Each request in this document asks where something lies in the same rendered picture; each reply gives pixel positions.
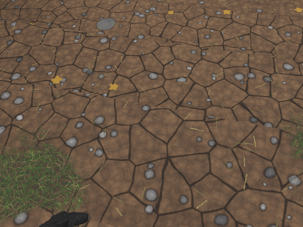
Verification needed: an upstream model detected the robot left hand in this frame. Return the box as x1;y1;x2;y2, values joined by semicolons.
39;211;89;227

